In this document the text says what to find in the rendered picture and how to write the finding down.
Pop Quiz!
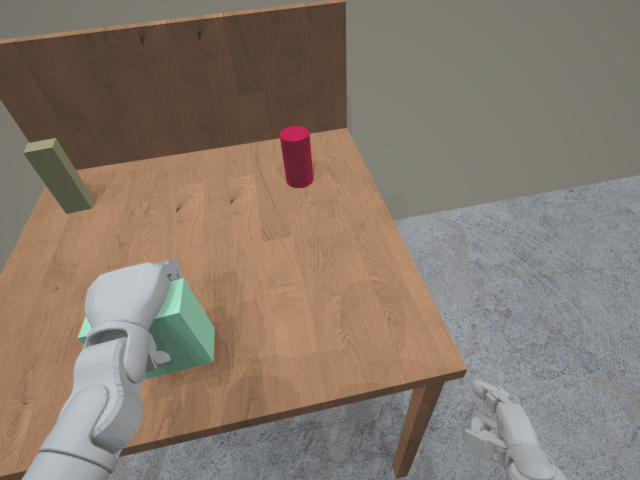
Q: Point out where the sponge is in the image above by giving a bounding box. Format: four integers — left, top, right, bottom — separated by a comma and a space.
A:
78, 278, 215, 380

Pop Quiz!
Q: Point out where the left robot hand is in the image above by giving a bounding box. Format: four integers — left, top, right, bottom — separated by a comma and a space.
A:
85, 259, 183, 372

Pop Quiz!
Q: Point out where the right robot hand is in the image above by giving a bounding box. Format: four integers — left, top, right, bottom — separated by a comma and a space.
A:
465, 380, 541, 470

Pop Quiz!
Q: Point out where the robot right forearm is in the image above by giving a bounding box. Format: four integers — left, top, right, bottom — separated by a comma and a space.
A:
505, 444, 567, 480

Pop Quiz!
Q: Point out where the table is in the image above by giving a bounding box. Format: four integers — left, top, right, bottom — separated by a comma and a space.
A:
0, 0, 467, 480

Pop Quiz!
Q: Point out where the robot left forearm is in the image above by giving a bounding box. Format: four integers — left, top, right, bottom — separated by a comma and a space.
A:
21, 321, 150, 480

